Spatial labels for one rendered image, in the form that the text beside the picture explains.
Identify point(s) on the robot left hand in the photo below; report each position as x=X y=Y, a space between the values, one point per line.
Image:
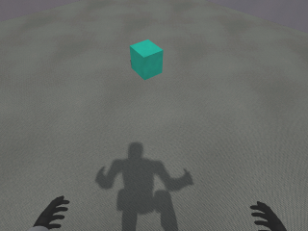
x=46 y=216

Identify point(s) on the carton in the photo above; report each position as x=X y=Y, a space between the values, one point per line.
x=146 y=59

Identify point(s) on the robot right hand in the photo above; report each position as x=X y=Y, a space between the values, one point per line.
x=273 y=222

